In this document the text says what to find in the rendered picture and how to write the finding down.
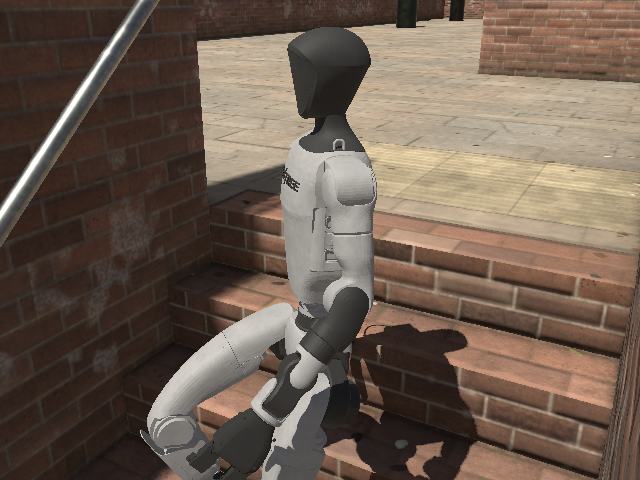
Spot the robot left hand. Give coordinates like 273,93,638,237
186,408,276,480

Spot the robot torso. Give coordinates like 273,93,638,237
280,125,373,375

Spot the robot left upper arm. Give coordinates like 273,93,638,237
322,155,377,318

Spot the left robot forearm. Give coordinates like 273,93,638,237
251,287,369,427

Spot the right robot thigh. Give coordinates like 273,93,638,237
147,302,298,449

